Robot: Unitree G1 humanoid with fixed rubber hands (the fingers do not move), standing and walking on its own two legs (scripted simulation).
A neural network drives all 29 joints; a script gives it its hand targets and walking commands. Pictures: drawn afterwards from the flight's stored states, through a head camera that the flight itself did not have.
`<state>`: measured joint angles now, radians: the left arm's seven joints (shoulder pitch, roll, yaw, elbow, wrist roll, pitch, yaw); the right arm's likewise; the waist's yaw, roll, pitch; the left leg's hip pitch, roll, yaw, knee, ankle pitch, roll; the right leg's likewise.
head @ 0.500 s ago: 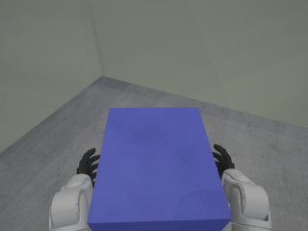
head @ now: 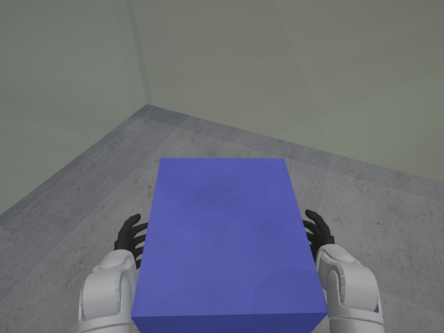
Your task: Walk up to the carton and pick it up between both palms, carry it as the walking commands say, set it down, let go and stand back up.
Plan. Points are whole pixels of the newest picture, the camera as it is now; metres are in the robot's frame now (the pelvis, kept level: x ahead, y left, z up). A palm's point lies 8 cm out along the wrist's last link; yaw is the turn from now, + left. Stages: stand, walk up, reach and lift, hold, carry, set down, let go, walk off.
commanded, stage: hold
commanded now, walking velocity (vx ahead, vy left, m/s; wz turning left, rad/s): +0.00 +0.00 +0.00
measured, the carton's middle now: (222, 262) +0.29 +0.01 -0.02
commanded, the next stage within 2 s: set down in 0.72 s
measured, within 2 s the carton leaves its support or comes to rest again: neither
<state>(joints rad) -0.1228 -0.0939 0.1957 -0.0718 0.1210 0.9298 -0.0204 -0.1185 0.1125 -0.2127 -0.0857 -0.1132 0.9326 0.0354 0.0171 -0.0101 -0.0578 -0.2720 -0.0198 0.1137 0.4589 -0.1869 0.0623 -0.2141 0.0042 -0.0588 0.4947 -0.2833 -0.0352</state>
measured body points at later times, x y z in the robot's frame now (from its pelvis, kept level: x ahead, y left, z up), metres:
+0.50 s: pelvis -0.01 +0.00 +0.00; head -0.04 +0.01 +0.45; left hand +0.27 +0.17 +0.04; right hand +0.28 -0.17 +0.04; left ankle +0.04 +0.08 -0.74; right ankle -0.01 -0.10 -0.74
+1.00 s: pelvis -0.01 -0.01 +0.00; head -0.05 +0.00 +0.45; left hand +0.29 +0.17 +0.03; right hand +0.29 -0.17 +0.03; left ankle +0.04 +0.08 -0.74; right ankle -0.01 -0.10 -0.74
